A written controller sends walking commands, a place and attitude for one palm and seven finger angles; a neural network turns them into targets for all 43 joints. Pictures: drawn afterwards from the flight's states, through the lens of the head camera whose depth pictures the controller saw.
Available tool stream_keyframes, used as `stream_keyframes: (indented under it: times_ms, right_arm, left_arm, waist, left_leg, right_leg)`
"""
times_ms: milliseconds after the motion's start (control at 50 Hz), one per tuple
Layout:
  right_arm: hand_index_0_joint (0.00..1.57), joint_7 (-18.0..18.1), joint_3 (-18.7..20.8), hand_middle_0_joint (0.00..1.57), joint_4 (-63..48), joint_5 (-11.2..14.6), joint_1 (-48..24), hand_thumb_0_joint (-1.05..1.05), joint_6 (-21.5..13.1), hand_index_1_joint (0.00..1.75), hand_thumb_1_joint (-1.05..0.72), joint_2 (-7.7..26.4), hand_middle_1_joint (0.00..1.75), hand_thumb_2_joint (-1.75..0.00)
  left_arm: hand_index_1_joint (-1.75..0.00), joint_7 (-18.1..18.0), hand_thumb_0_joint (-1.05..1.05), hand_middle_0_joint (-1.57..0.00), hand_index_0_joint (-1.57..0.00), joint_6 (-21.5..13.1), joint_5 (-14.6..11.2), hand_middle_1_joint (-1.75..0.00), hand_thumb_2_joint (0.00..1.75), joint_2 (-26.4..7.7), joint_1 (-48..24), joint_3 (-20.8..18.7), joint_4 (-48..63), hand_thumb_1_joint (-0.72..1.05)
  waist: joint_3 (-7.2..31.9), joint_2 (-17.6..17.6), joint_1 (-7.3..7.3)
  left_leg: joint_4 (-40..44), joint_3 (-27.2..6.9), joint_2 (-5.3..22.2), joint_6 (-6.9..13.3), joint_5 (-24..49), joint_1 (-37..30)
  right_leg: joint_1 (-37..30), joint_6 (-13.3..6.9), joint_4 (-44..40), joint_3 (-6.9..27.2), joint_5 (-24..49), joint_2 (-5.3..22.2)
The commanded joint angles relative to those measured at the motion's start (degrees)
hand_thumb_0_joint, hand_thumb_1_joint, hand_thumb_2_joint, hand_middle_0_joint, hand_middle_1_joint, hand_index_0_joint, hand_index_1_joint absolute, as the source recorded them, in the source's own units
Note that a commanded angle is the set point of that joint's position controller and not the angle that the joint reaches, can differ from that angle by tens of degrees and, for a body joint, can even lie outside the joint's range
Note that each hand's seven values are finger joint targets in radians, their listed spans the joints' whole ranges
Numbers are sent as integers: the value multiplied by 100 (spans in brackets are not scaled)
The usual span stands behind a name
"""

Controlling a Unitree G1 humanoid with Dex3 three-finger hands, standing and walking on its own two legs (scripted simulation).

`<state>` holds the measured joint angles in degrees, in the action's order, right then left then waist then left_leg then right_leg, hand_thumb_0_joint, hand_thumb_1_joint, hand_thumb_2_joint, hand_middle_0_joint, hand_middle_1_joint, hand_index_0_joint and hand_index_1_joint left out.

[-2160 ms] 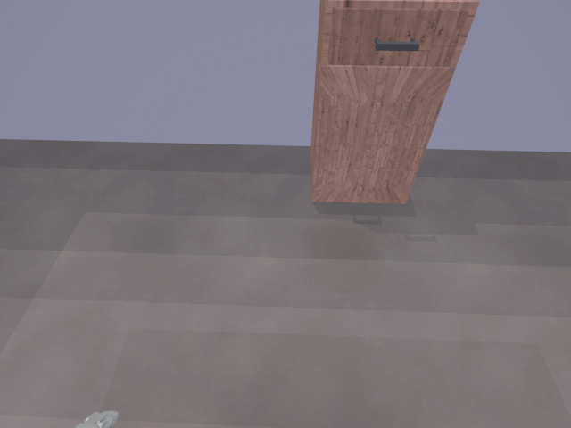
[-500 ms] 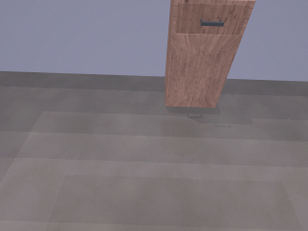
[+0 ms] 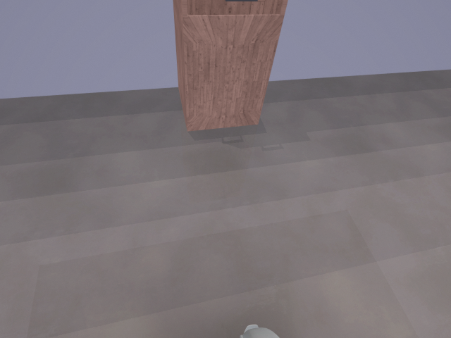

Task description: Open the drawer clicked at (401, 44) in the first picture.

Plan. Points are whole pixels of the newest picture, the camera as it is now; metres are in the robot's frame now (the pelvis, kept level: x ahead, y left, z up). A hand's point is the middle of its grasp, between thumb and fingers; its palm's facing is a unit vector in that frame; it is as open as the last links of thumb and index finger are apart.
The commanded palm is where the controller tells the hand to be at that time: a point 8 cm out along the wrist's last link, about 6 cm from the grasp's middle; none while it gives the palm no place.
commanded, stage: walk to a spot facing it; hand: left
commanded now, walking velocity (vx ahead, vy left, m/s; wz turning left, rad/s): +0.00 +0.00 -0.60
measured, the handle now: out of the picture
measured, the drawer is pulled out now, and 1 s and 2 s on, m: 0.00 0.00 0.00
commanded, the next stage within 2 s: turn to face it in 1.94 s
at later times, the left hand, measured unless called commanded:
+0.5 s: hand (166, 323) +0.17 +0.12 -0.14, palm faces -0.29 -0.93 -0.23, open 7.4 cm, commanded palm none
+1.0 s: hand (199, 233) +0.36 +0.08 -0.15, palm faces -0.45 -0.87 -0.18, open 7.4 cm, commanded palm none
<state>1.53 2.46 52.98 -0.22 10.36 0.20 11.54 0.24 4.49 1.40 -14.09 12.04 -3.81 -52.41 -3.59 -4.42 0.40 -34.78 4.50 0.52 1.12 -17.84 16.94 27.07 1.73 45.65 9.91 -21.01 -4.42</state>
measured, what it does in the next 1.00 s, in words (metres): walks ahead, turning right: right foot, then left foot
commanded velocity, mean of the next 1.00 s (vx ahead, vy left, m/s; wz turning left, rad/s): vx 0.32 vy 0.00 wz -0.45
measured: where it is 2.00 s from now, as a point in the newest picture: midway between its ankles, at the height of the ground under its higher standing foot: (298, 257)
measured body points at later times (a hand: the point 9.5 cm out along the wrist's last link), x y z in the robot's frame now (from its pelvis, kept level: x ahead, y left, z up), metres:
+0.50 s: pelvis +0.02 -0.04 +0.01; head +0.03 -0.05 +0.45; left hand +0.18 +0.17 -0.13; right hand -0.07 -0.30 -0.14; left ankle +0.04 +0.09 -0.67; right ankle -0.05 -0.14 -0.73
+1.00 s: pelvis +0.21 -0.07 +0.02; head +0.23 -0.06 +0.47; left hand +0.39 +0.12 -0.14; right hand +0.09 -0.27 -0.13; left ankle +0.26 +0.02 -0.73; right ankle +0.15 -0.19 -0.63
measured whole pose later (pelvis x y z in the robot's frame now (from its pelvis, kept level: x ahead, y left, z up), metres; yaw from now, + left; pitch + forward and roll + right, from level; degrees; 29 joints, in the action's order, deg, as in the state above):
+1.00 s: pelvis +0.21 -0.07 +0.02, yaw -31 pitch +0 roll +0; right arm 1.1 2.4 60.0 -1.3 20.0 -4.3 7.9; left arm 2.0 0.7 2.3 -12.7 13.9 -5.9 -57.1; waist -0.4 -2.0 0.5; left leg -23.7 14.3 4.8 1.0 -13.8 9.3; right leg 33.6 0.5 67.9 -2.2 -11.2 4.3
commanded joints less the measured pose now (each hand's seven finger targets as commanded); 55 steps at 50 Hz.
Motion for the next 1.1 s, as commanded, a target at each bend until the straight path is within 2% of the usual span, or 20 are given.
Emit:
stream_keyframes:
  times_ms: [0, 80, 200, 260, 320, 340, 360, 380, 420, 480, 620, 680, 700, 720, 740, 760, 800, 860, 1000, 1080]
  right_arm:
    - [20, 95, 208, 20, -537, -120, -234, 0, -147, 30, -90, 1049, 30, -90]
    - [20, 90, 226, 20, -345, -126, 318, 0, -175, 30, -90, 981, 30, -90]
    - [20, 17, 323, 20, -58, -154, 923, 0, -216, 30, -90, 1231, 30, -90]
    - [20, -34, 343, 20, -1, -173, 904, 0, -218, 30, -90, 1330, 30, -90]
    - [20, -87, 327, 20, 27, -164, 724, 0, -191, 30, -90, 1246, 30, -90]
    - [20, -132, 249, 20, -76, -104, 713, 0, -179, 30, -90, 983, 30, -90]
    - [20, -198, 93, 20, -474, -83, 82, 0, -169, 30, -90, 555, 30, -90]
    - [20, -188, 113, 20, -753, -140, -486, 0, -171, 30, -90, 822, 30, -90]
    - [20, -231, 184, 20, -629, -133, -536, 0, -194, 30, -90, 876, 30, -90]
    - [20, -268, 186, 20, -329, -166, 42, 0, -168, 30, -90, 704, 30, -90]
    - [20, -343, 156, 20, -478, -89, -80, 0, -269, 30, -90, 516, 30, -90]
    - [20, -250, 212, 20, -175, -93, 760, 0, -367, 30, -90, 664, 30, -90]
    - [20, -157, 276, 20, 87, -128, 1571, 0, -419, 30, -90, 974, 30, -90]
    - [20, -91, 436, 20, 272, -223, 2294, 0, -443, 30, -90, 1671, 30, -90]
    - [20, -75, 373, 20, 268, -216, 2435, 0, -409, 30, -90, 1782, 30, -90]
    - [20, -29, 328, 20, 274, -166, 1943, 0, -386, 30, -90, 1523, 30, -90]
    - [20, -28, 173, 20, 132, -160, 1112, 0, -436, 30, -90, 853, 30, -90]
    - [20, -6, 115, 20, 221, -125, 871, 0, -538, 30, -90, 521, 30, -90]
    - [20, -15, 204, 20, 604, -116, 1371, 0, -579, 30, -90, 463, 30, -90]
    - [20, -49, 213, 20, 778, -153, 1600, 0, -532, 30, -90, 484, 30, -90]
  left_arm:
    - [-30, 113, 0, -20, -20, -97, 50, -30, 90, -648, -25, -292, 447, 90]
    - [-30, 182, 0, -20, -20, -74, -1, -30, 90, -374, -185, -198, 479, 90]
    - [-30, 321, 0, -20, -20, -154, 27, -30, 90, -301, -780, -144, 700, 90]
    - [-30, 342, 0, -20, -20, -228, 24, -30, 90, -253, -760, -126, 695, 90]
    - [-30, 271, 0, -20, -20, -342, 19, -30, 90, -325, 108, -170, 390, 90]
    - [-30, 199, 0, -20, -20, -422, 38, -30, 90, -781, 677, -257, 194, 90]
    - [-30, 91, 0, -20, -20, -484, 24, -30, 90, -1526, 1343, -401, 0, 90]
    - [-30, 3, 0, -20, -20, -487, -69, -30, 90, -1587, 1672, -393, -49, 90]
    - [-30, -36, 0, -20, -20, -568, -31, -30, 90, -1235, 976, -321, 46, 90]
    - [-30, -16, 0, -20, -20, -700, 8, -30, 90, -901, 396, -168, 116, 90]
    - [-30, -20, 0, -20, -20, -767, 32, -30, 90, -973, 532, -166, -210, 90]
    - [-30, -11, 0, -20, -20, -732, -5, -30, 90, -960, 290, -224, -243, 90]
    - [-30, 11, 0, -20, -20, -722, -30, -30, 90, -740, 356, -194, -273, 90]
    - [-30, 58, 0, -20, -20, -657, -89, -30, 90, -282, 705, -149, -240, 90]
    - [-30, 84, 0, -20, -20, -678, -89, -30, 90, -154, 836, -98, -109, 90]
    - [-30, 64, 0, -20, -20, -653, -40, -30, 90, -280, 486, -121, -147, 90]
    - [-30, 179, 0, -20, -20, -619, 27, -30, 90, -194, 185, -154, -193, 90]
    - [-30, 214, 0, -20, -20, -452, 51, -30, 90, 49, 665, -139, -399, 90]
    - [-30, 239, 0, -20, -20, -394, 77, -30, 90, 220, -117, -127, -69, 90]
    - [-30, 244, 0, -20, -20, -463, 50, -30, 90, 267, -737, -72, 77, 90]
  waist:
    - [75, 1034, 108]
    - [298, 1272, -121]
    - [140, 1332, -430]
    - [194, 1431, -407]
    - [519, 1007, 71]
    - [771, 9, 331]
    - [551, -1672, 770]
    - [383, -1013, 896]
    - [-32, -567, 532]
    - [-225, -359, 13]
    - [-197, -350, -59]
    - [61, -25, -471]
    - [541, 661, -771]
    - [1147, 2506, -908]
    - [1246, 3023, -765]
    - [877, 2476, -726]
    - [-232, 1441, -328]
    - [-60, 1250, 36]
    - [-230, 908, -88]
    - [-323, 1047, -294]
  left_leg:
    - [2084, -1415, 1868, 713, 113, 27]
    - [1757, -688, 1754, 734, 1122, -928]
    - [2202, -576, 2144, 648, -714, -1080]
    - [2041, -299, 2201, 511, -809, -952]
    - [728, 333, 1902, 115, -726, -329]
    - [-542, 873, 1527, -222, -935, 862]
    - [-2344, 954, 685, -522, -2151, 2813]
    - [-2905, 71, 730, -446, -1792, 3245]
    - [-3128, -277, 955, -425, -885, 3098]
    - [-2435, -27, 887, -572, -91, 2223]
    - [-786, 91, 648, -458, 442, 1036]
    - [148, 261, 394, -402, 700, -588]
    - [568, 141, 483, -361, 519, -1626]
    - [1139, -1768, 1961, -36, -349, -2608]
    - [2193, -3359, 2780, 315, -1365, -2578]
    - [2568, -3363, 2854, 282, -2338, -1854]
    - [2688, -2196, 2348, 182, -1990, -474]
    - [2595, -670, 1904, 124, -770, -93]
    - [2702, 79, 1997, 580, 247, -1077]
    - [2498, 502, 2019, 566, 800, -1238]
  right_leg:
    - [671, 145, 2584, -577, -236, 444]
    - [708, 225, 1805, -963, -235, 642]
    - [289, 87, 197, -1375, -539, 805]
    - [-258, -28, -528, -1621, -683, 696]
    - [-1855, -219, -1972, -1885, 142, 429]
    - [-3283, -513, -2537, -1028, -300, 1127]
    - [-3879, -1196, -3275, 1536, -692, 2567]
    - [-3510, -1528, -3461, 2114, -407, 2915]
    - [-2710, -1493, -3555, 1683, -1255, 2535]
    - [-1914, -1179, -3365, 314, 455, 1926]
    - [-1482, -1045, -3210, 123, 761, 1739]
    - [-1062, -855, -2345, -60, 1037, 1439]
    - [-941, -711, -1048, -311, 1525, 1048]
    - [13, -408, 936, -980, -212, 267]
    - [803, -349, 2260, -951, -1324, 37]
    - [965, -414, 2912, -645, -859, 395]
    - [1003, -375, 3017, -759, 181, 864]
    - [570, -228, 2748, -929, 715, 959]
    - [1359, -12, 1215, -1184, 1193, 1284]
    - [834, -80, -241, -1505, 1032, 1216]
